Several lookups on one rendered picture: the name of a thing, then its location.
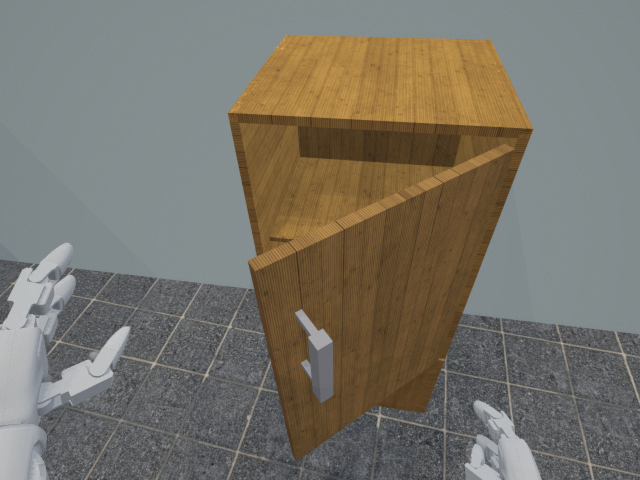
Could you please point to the robot left forearm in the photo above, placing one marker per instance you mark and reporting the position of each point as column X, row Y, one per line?
column 21, row 448

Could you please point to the robot left hand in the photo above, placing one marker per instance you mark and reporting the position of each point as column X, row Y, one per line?
column 35, row 302

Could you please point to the cupboard door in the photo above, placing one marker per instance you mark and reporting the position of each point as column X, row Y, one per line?
column 384, row 283

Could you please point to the robot right hand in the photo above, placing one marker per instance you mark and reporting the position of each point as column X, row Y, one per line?
column 511, row 459

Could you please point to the handle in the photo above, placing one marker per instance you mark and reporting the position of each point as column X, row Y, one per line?
column 320, row 368

